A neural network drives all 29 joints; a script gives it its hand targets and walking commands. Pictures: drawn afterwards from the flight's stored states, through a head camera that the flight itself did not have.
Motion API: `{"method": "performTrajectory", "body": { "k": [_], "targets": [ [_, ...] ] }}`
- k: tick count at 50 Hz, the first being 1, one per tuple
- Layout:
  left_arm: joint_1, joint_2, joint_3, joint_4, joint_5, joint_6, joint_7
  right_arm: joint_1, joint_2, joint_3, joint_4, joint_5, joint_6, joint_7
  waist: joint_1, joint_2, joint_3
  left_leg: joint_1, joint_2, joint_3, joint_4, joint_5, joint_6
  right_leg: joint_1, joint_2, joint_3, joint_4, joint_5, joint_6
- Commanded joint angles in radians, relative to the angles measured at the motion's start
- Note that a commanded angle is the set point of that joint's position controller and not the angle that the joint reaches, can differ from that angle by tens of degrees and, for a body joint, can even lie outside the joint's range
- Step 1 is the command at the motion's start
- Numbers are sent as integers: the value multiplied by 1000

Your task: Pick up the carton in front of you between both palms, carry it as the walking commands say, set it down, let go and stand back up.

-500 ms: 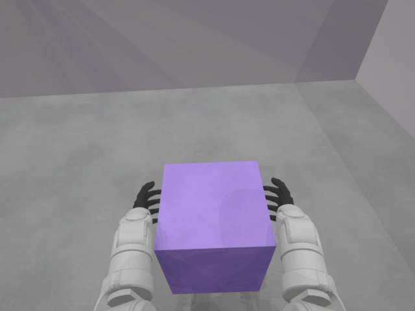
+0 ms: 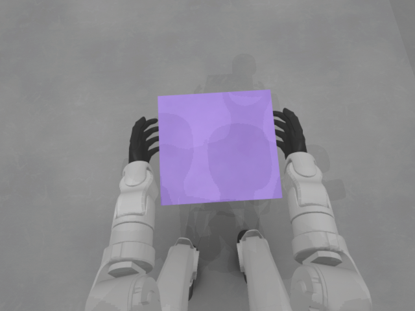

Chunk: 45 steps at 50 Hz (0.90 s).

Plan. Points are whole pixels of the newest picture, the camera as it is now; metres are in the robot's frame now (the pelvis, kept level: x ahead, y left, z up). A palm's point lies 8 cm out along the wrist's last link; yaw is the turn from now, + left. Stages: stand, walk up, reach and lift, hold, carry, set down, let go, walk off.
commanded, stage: set down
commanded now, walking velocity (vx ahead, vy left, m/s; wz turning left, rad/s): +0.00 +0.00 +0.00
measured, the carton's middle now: (215, 156) +0.41 -0.01 -0.16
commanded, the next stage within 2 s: none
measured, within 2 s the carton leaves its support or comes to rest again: rests again in 1.50 s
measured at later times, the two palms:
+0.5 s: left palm (159, 153) +0.44 +0.14 -0.22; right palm (275, 142) +0.46 -0.16 -0.23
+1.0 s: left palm (167, 153) +0.48 +0.15 -0.37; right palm (259, 142) +0.51 -0.15 -0.38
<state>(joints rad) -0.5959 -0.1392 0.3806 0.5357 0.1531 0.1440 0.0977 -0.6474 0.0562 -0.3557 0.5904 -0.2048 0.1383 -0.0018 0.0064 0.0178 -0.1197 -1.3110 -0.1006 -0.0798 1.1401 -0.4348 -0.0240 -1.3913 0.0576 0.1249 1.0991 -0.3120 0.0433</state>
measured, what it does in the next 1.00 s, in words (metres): lowers itself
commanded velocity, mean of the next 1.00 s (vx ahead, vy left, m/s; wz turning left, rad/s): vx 0.00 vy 0.00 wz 0.00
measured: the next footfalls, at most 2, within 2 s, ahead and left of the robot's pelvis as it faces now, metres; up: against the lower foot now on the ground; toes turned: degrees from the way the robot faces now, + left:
none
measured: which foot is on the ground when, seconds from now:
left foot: down 0.00-1.00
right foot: down 0.00-1.00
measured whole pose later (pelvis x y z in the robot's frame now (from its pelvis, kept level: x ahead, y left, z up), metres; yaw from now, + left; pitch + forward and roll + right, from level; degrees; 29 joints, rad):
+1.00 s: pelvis -0.05 -0.01 -0.24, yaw +5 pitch +45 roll +5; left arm -1.30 0.07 0.47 0.75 0.09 0.26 0.16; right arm -1.40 -0.22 -0.31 0.90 -0.14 0.26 -0.06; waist 0.01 0.03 0.14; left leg -2.17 -0.18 -0.05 1.99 -0.62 -0.10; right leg -2.27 0.13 0.13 1.95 -0.46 0.07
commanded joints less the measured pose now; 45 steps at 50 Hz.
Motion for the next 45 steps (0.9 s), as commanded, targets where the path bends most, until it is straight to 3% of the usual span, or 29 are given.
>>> {"method": "performTrajectory", "body": {
  "k": [1, 3, 6, 8, 9, 10, 11, 15, 17, 18, 19, 20, 22, 24, 25, 26, 27, 28, 29, 30, 31, 32, 34, 39, 40, 41, 42, 44, 45],
  "targets": [
    [-671, -830, -551, 11, -65, 8, -196, -571, 851, 544, 41, 65, 27, 163, 4, -87, -874, 112, -72, 87, -12, 128, -36, 557, 81, -87, 55, 147, -13],
    [-622, -843, -464, 110, -4, 39, -218, -613, 829, 456, 81, 33, 48, 171, 50, -39, -761, 46, -69, 72, -20, 97, -28, 429, 81, -106, 93, 105, -19],
    [-765, -896, -505, 59, -81, 43, -223, -582, 846, 451, 143, 11, 66, 182, -47, -93, -898, -5, -81, 92, 70, 91, -38, 408, 89, -123, 146, 136, -31],
    [-757, -873, -448, 156, -50, 61, -238, -680, 875, 439, 158, 33, 73, 177, 22, -76, -882, -65, -70, 102, 93, 90, -27, 402, 87, -109, 171, 143, -19],
    [-731, -885, -431, 125, -39, 67, -240, -639, 843, 425, 160, 0, 83, 169, -15, -38, -869, -64, -88, 114, 115, 103, -47, 344, 95, -107, 185, 111, -15],
    [-769, -833, -423, 109, -27, 68, -236, -728, 868, 439, 127, 37, 77, 172, 65, -65, -906, -53, -82, 93, 119, 102, -29, 275, 103, -139, 234, 120, -12],
    [-798, -838, -440, 133, -28, 71, -229, -703, 854, 421, 181, 25, 85, 177, 1, -33, -882, -91, -73, 93, 145, 133, -33, 290, 98, -112, 231, 166, -24],
    [-961, -756, -437, 86, -49, 62, -224, -779, 849, 403, 222, 28, 94, 173, 21, -107, -917, -189, -92, 114, 228, 87, -34, 245, 96, -129, 299, 144, -13],
    [-916, -856, -454, 141, -91, 62, -223, -805, 832, 440, 174, 77, 74, 156, -7, -44, -989, -243, -94, 132, 282, 139, -48, 352, 89, -104, 317, 201, -17],
    [-956, -818, -455, 96, -79, 46, -220, -815, 846, 447, 210, 86, 75, 157, 53, -33, -1003, -244, -102, 129, 272, 154, -42, 239, 100, -128, 365, 231, -20],
    [-926, -783, -451, 100, -68, 54, -217, -816, 841, 427, 175, 77, 77, 157, 17, -69, -1035, -219, -89, 114, 306, 190, -39, 252, 96, -119, 387, 256, -13],
    [-978, -773, -435, 82, -80, 41, -216, -835, 866, 456, 227, 97, 88, 151, 70, -88, -1005, -266, -101, 156, 330, 168, -42, 289, 93, -107, 377, 250, -15],
    [-1027, -807, -454, 87, -112, 47, -217, -846, 827, 483, 146, 81, 84, 149, -6, -135, -1063, -331, -87, 138, 377, 164, -45, 299, 91, -130, 451, 306, 10],
    [-1047, -728, -382, 124, -86, 54, -222, -944, 826, 476, 181, 117, 97, 133, 80, -148, -1013, -366, -100, 163, 392, 88, -29, 250, 84, -108, 434, 189, 12],
    [-1069, -742, -418, 103, -86, 69, -218, -928, 799, 455, 196, 97, 100, 136, 9, -160, -1019, -378, -103, 149, 408, 67, -30, 253, 89, -137, 439, 164, 14],
    [-1039, -744, -384, 124, -90, 75, -224, -951, 779, 443, 202, 104, 115, 125, 36, -124, -1033, -390, -93, 157, 447, 82, -35, 251, 87, -106, 461, 130, 9],
    [-1094, -743, -391, 132, -92, 75, -227, -931, 776, 456, 216, 82, 105, 124, 4, -125, -1012, -413, -91, 161, 457, 74, -37, 245, 95, -121, 478, 173, 13],
    [-1157, -697, -387, 133, -104, 71, -235, -1016, 786, 430, 171, 97, 95, 109, 54, -117, -1045, -430, -99, 164, 460, 47, -32, 202, 89, -119, 499, 140, 6],
    [-1091, -776, -398, 132, -136, 75, -232, -1028, 760, 474, 182, 118, 90, 102, -14, -128, -1068, -408, -101, 167, 468, 66, -39, 233, 91, -150, 503, 140, 8],
    [-1180, -647, -391, 55, -102, 65, -227, -1005, 774, 462, 173, 97, 101, 102, 53, -159, -1052, -463, -95, 166, 490, 84, -38, 217, 91, -125, 523, 153, 1],
    [-1131, -745, -356, 176, -100, 93, -224, -1012, 708, 424, 214, 87, 108, 116, -26, -86, -1001, -454, -94, 174, 490, 65, -49, 216, 96, -118, 513, 161, -16],
    [-1167, -706, -353, 146, -99, 81, -218, -1074, 767, 418, 216, 93, 110, 125, 55, -131, -998, -412, -102, 170, 484, 81, -39, 118, 98, -137, 528, 129, -14],
    [-1148, -755, -317, 221, -102, 105, -213, -1030, 710, 401, 277, 63, 129, 132, -19, -149, -1034, -404, -108, 186, 520, 22, -49, 172, 88, -156, 551, 94, 2],
    [-1308, -616, -325, 181, -92, 90, -201, -1129, 689, 387, 294, 105, 125, 156, 43, -85, -974, -495, -96, 210, 594, 22, -48, 70, 77, -130, 632, 132, -11],
    [-1262, -636, -308, 177, -97, 88, -208, -1195, 690, 400, 242, 140, 116, 158, 91, -119, -999, -449, -102, 203, 580, 34, -22, 6, 81, -157, 637, 79, 8],
    [-1336, -652, -357, 137, -119, 86, -208, -1221, 666, 438, 230, 134, 117, 152, 14, -102, -987, -510, -89, 185, 610, 53, -43, 32, 72, -151, 665, 132, -2],
    [-1384, -652, -321, 141, -141, 81, -212, -1169, 687, 383, 321, 100, 128, 144, 8, -158, -959, -496, -93, 186, 602, 61, -32, 30, 77, -174, 650, 125, -7],
    [-1390, -665, -367, 124, -142, 76, -201, -1172, 681, 384, 271, 135, 106, 155, -10, -75, -994, -477, -86, 194, 658, 90, -48, 20, 77, -158, 702, 155, -15],
    [-1336, -604, -351, 154, -120, 76, -200, -1223, 650, 407, 250, 152, 108, 162, 89, -66, -969, -487, -87, 185, 662, 130, -45, -35, 69, -155, 759, 183, -13]
  ]
}}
